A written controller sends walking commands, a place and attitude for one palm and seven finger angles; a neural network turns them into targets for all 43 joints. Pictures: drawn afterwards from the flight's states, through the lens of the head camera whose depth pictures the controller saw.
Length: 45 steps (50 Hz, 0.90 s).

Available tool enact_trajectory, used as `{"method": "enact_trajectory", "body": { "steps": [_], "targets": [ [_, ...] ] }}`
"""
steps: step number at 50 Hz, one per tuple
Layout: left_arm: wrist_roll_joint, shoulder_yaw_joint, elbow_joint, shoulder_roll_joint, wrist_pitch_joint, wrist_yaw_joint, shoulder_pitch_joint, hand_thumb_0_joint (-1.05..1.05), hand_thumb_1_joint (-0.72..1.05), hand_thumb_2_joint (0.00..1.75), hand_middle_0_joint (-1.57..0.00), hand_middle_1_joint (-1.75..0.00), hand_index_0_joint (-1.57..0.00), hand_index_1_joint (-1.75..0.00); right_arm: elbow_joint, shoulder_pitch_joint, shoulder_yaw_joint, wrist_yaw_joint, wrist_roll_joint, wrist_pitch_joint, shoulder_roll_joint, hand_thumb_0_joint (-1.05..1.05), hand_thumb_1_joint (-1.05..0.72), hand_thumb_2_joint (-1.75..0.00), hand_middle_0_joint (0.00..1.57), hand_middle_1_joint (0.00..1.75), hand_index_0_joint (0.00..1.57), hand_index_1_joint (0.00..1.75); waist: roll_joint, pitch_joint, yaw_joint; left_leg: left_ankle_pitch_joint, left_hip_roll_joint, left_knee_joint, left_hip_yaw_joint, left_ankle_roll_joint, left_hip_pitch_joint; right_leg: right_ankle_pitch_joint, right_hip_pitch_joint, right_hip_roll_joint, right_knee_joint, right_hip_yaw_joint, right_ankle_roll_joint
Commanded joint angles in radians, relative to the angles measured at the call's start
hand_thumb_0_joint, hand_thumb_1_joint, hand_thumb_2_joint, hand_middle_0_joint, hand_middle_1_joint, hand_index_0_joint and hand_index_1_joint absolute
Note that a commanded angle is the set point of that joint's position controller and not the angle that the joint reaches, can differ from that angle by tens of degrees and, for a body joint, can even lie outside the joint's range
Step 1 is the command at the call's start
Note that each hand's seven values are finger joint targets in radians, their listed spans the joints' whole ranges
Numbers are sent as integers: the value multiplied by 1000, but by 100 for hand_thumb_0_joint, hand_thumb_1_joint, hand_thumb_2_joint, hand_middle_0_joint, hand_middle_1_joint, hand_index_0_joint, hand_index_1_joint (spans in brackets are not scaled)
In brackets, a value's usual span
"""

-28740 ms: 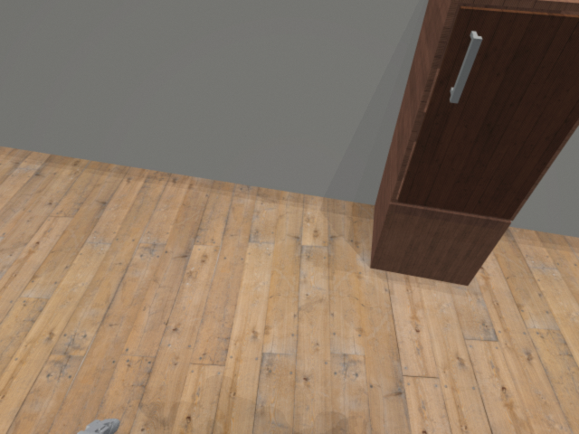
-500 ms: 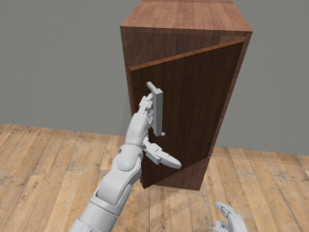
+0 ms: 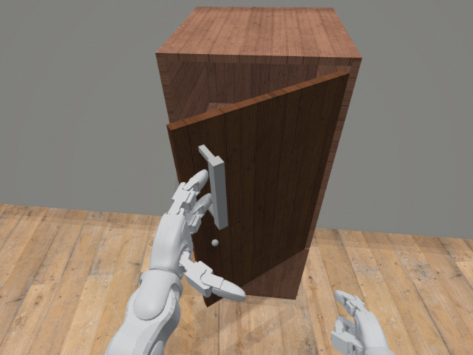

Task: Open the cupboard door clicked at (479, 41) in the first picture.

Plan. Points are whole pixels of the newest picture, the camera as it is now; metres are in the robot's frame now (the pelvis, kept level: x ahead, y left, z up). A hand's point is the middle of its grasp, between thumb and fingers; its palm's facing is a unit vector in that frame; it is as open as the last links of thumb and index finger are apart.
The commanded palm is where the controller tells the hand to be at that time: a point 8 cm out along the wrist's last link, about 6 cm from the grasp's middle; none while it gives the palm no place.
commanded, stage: slide the hand sideways off the handle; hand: left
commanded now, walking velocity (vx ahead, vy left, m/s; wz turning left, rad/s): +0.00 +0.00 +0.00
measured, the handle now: (213, 189) +0.35 +0.07 +0.14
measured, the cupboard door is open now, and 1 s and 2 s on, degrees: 38 38 38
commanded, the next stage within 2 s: draw the hand back to the body in 0.46 s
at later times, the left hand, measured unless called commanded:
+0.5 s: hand (171, 274) +0.19 +0.10 +0.14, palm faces -0.02 -1.00 -0.04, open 16.3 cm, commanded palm +0.16 +0.15 +0.14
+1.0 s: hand (130, 275) +0.18 +0.15 +0.14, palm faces -0.03 -1.00 -0.08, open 16.3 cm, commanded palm +0.15 +0.21 +0.16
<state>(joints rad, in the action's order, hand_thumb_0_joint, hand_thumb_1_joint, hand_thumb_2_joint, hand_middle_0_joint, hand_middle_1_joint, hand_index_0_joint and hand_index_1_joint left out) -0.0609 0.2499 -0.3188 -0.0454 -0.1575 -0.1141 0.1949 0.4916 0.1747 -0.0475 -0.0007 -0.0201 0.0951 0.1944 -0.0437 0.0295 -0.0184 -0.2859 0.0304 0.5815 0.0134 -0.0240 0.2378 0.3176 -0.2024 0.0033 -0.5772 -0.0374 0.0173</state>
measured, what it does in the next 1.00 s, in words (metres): stands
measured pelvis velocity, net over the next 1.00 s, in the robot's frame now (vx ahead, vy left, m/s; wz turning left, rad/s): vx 0.01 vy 0.01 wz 0.02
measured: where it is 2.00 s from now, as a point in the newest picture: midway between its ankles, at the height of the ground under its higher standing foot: outside the picture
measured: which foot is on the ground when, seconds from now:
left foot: down 0.00-1.00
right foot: down 0.00-1.00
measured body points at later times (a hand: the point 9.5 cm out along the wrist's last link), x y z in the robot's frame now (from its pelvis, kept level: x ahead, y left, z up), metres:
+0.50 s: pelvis +0.04 -0.01 -0.01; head +0.02 -0.03 +0.44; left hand +0.19 +0.16 +0.14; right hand +0.24 -0.21 -0.07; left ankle +0.02 +0.14 -0.73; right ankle +0.00 -0.11 -0.73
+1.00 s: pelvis +0.01 +0.01 -0.01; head -0.02 -0.01 +0.44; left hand +0.18 +0.21 +0.15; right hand +0.21 -0.20 -0.06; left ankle +0.02 +0.14 -0.73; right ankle +0.00 -0.11 -0.73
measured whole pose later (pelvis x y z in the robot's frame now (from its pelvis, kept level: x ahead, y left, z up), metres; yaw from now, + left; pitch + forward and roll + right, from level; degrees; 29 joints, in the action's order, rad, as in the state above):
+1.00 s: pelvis +0.01 +0.01 -0.01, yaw +1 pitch -2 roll -1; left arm -0.24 -0.08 -0.58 -0.23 -0.08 0.17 0.53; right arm 0.52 0.26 -0.06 0.07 -0.05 -0.17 0.22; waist -0.06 0.06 -0.04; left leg -0.35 0.03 0.68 0.03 -0.02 0.30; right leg 0.37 -0.24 0.00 -0.64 -0.06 0.01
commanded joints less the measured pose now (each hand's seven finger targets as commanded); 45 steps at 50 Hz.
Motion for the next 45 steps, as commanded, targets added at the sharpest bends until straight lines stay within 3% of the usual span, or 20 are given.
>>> {"method": "enact_trajectory", "body": {
  "steps": [1, 6, 9, 13, 16, 20, 24, 27, 31, 33, 36, 39, 40, 41, 42, 43, 45],
  "targets": [
    [9, -23, -393, -16, 95, 24, -59, 0, -50, 30, -15, -30, -15, -30, -208, -166, 30, -4, -2, -82, 73, 0, -90, -90, 20, 30, 20, 30, 71, 119, -10, 167, -29, -46, -24, 55, -88, -193, -36, 0, 116, -3, 9],
    [4, -26, -464, -44, 112, 83, 102, 0, -50, 30, -15, -30, -15, -30, -225, -130, 32, -4, -3, -104, 80, 0, -90, -90, 20, 30, 20, 30, 89, 109, 1, 214, -33, -17, -26, 62, -84, -302, -38, -2, 87, -7, -1],
    [-14, -61, -473, -69, 116, 118, 194, 0, -50, 30, -15, -30, -15, -30, -226, -110, 33, 3, -5, -118, 85, 0, -90, -90, 20, 30, 20, 30, 100, 85, 2, 226, -30, -7, -24, 62, -72, -337, -45, -4, 77, -11, -5],
    [-41, -136, -527, -125, 135, 160, 352, 0, -50, 30, -15, -30, -15, -30, -238, -87, 36, 9, -8, -141, 87, 0, -90, -90, 20, 30, 20, 30, 91, 115, -18, 287, -31, 14, -28, 64, -63, -447, -19, -8, 42, -16, -10],
    [-66, -169, -575, -139, 160, 186, 395, 0, -50, 30, -15, -30, -15, -30, -244, -72, 35, 15, -10, -159, 84, 0, -90, -90, 20, 30, 20, 30, 102, 119, -15, 302, -32, 29, -29, 64, -48, -500, -21, -10, 23, -14, -21],
    [-100, -193, -610, -147, 197, 222, 459, 0, -50, 30, -15, -30, -15, -30, -240, -49, 41, 20, -15, -196, 89, 0, -90, -90, 20, 30, 20, 30, 44, 100, -14, 312, -32, 46, -23, 61, -32, -486, -46, -9, 8, -21, -20],
    [-123, -168, -610, -129, 223, 255, 454, 0, -50, 30, -15, -30, -15, -30, -235, -35, 44, 29, -15, -242, 99, 0, -90, -90, 20, 30, 20, 30, 77, 94, 3, 270, -37, 66, -11, 63, -11, -449, -75, -13, 6, -16, -29],
    [-121, -198, -568, -152, 230, 259, 457, 0, -50, 30, -15, -30, -15, -30, -225, -25, 49, 36, -16, -262, 103, 0, -90, -90, 20, 30, 20, 30, 98, 77, -1, 231, -39, 75, -5, 61, 18, -385, -97, -11, 6, -14, -27],
    [-103, -217, -549, -173, 224, 240, 396, 0, -50, 30, -15, -30, -15, -30, -222, -40, 45, 45, -15, -275, 103, 0, -90, -90, 20, 30, 20, 30, 73, 59, -9, 173, -42, 66, -4, 60, 33, -262, -121, -11, 11, -12, -17],
    [-105, -274, -545, -220, 218, 223, 369, 0, -50, 30, -15, -30, -15, -30, -212, -44, 45, 51, -15, -282, 104, 0, -90, -90, 20, 30, 20, 30, 49, 62, -23, 148, -41, 58, -3, 58, 32, -211, -121, -11, 20, -11, -12],
    [-132, -307, -532, -218, 211, 225, 344, 0, -50, 30, -15, -30, -15, -30, -208, -54, 37, 58, -20, -293, 101, 0, -90, -90, 20, 30, 20, 30, 70, 70, -24, 127, -41, 52, -4, 55, 33, -176, -114, -10, 37, -9, -12],
    [-164, -315, -528, -217, 199, 240, 303, 0, -50, 30, -15, -30, -15, -30, -199, -66, 30, 63, -24, -315, 106, 0, -90, -90, 20, 30, 20, 30, 51, 68, -22, 111, -40, 43, -1, 53, 25, -153, -112, -10, 54, -11, -14],
    [-173, -325, -516, -223, 193, 246, 291, 0, -50, 30, -15, -30, -15, -30, -190, -65, 29, 65, -25, -321, 111, 0, -90, -90, 20, 30, 20, 30, 73, 61, -19, 103, -37, 34, 3, 52, 28, -142, -110, -7, 57, -17, -15],
    [-181, -331, -515, -223, 186, 255, 301, 0, -50, 30, -15, -30, -15, -30, -189, -72, 30, 67, -27, -330, 112, 0, -90, -90, 20, 30, 20, 30, 49, 61, -25, 107, -39, 35, 0, 52, 22, -150, -109, -7, 64, -10, -16],
    [-185, -346, -509, -237, 178, 261, 296, 0, -50, 30, -15, -30, -15, -30, -182, -67, 28, 68, -27, -334, 114, 0, -90, -90, 20, 30, 20, 30, 73, 60, -24, 101, -37, 27, 4, 52, 26, -140, -105, -5, 65, -19, -17],
    [-185, -371, -485, -262, 167, 265, 300, 0, -50, 30, -15, -30, -15, -30, -173, -77, 30, 71, -28, -337, 118, 0, -90, -90, 20, 30, 20, 30, 65, 51, -30, 96, -37, 27, 2, 52, 28, -126, -103, -6, 76, -9, -15],
    [-187, -369, -486, -255, 149, 277, 287, 0, -50, 30, -15, -30, -15, -30, -173, -78, 26, 71, -31, -339, 117, 0, -90, -90, 20, 30, 20, 30, 42, 35, -28, 88, -36, 9, 2, 50, 25, -113, -107, -5, 80, -16, -15]
  ]
}}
